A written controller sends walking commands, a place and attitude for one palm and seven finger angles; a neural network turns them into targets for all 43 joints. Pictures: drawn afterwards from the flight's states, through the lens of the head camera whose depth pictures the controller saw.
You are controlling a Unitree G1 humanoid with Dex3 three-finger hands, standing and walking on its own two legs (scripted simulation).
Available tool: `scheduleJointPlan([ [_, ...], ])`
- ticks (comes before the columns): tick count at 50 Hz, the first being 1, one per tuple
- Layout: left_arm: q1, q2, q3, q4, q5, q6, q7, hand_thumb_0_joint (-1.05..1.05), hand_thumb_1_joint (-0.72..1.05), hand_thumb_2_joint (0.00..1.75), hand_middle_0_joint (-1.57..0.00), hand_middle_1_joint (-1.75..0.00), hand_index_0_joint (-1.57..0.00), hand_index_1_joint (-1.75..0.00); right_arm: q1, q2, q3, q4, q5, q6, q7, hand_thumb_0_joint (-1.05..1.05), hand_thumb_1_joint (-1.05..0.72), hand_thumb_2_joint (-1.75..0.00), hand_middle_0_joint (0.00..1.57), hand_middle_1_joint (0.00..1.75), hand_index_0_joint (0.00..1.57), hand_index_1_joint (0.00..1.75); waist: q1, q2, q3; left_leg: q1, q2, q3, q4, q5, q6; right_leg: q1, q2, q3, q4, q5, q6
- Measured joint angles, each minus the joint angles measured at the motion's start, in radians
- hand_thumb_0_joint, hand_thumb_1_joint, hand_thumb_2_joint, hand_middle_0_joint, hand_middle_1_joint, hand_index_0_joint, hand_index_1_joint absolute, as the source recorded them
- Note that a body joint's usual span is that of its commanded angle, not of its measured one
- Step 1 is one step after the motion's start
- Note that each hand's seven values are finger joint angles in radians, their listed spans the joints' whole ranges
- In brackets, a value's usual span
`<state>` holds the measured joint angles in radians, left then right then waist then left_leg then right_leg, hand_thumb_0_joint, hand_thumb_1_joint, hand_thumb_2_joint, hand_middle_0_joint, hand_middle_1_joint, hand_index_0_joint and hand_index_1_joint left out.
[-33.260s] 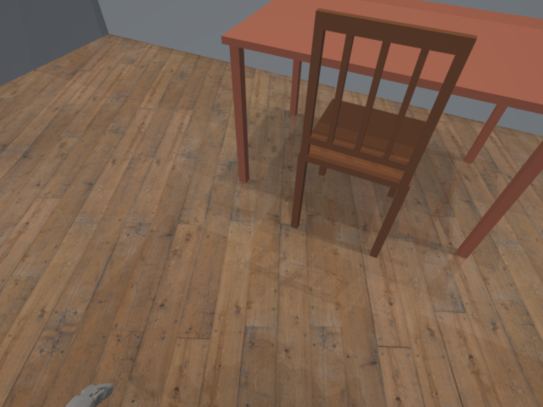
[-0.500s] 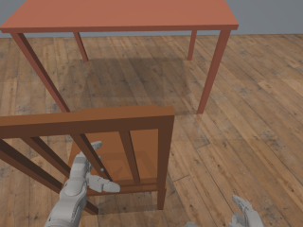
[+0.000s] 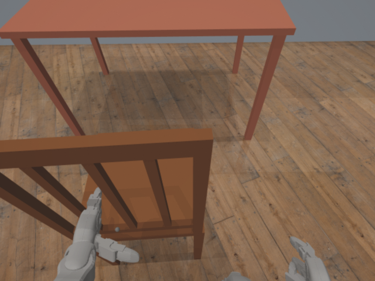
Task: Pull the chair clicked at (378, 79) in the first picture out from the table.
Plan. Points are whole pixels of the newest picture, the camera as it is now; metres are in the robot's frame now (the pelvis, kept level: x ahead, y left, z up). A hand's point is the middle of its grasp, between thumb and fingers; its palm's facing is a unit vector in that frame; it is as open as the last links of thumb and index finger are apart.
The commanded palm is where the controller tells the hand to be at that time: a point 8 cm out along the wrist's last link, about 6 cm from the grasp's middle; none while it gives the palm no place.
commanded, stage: draw the fingers out of the gap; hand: left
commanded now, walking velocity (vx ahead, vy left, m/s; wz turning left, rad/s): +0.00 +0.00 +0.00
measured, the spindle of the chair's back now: (117, 201) +0.29 +0.17 -0.02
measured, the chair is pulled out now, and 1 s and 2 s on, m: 0.56 0.56 0.56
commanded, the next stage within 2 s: draw the hand back to the body in 0.50 s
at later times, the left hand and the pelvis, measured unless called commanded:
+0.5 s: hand (115, 267) +0.17 +0.15 -0.04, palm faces +0.07 -0.98 -0.20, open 17.5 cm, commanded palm +0.13 +0.20 -0.01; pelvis -0.01 +0.00 -0.01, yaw +1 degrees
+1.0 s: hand (94, 260) +0.17 +0.16 +0.05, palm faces +0.03 -0.99 -0.11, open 17.5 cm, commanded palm +0.12 +0.23 +0.06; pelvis -0.02 +0.00 -0.03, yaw +0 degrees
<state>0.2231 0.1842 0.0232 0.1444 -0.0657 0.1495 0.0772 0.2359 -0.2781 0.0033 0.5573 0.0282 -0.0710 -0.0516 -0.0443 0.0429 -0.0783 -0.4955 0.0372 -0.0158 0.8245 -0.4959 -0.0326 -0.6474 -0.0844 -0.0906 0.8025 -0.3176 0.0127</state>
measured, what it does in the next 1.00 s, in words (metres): stands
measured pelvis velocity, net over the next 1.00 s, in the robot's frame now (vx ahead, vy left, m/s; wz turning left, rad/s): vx -0.02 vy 0.00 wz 0.01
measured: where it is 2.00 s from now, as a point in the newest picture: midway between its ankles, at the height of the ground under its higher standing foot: outside the picture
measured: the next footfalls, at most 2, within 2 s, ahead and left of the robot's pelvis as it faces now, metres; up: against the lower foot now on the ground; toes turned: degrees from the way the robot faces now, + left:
none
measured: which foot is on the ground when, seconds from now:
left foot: down 0.00-1.00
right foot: down 0.00-1.00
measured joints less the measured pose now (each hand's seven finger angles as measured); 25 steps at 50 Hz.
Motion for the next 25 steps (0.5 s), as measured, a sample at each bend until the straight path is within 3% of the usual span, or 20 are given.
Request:
scheduleJointPlan([
  [13,0.153,-0.002,-0.073,-0.152,0.015,0.003,0.007,-0.01,-0.54,0.2,0.0,0.0,-0.01,0.0,-0.024,0.01,0.015,-0.026,-0.003,-0.058,-0.015,0.01,-0.9,-0.9,0.2,0.3,0.2,0.3,0.014,0.003,-0.006,-0.031,-0.01,-0.019,0.06,-0.021,0.004,-0.015,-0.014,-0.013,0.044,-0.018,0.004],
  [25,0.302,-0.017,-0.096,-0.285,0.032,0.038,0.026,-0.01,-0.54,0.2,-0.01,0.0,-0.01,0.0,-0.016,0.036,0.021,-0.062,-0.003,-0.049,-0.017,0.01,-0.9,-0.9,0.2,0.3,0.2,0.3,0.02,0.0,-0.025,-0.048,-0.009,-0.018,0.092,-0.038,0.004,-0.034,-0.014,-0.011,0.076,-0.034,0.004],
])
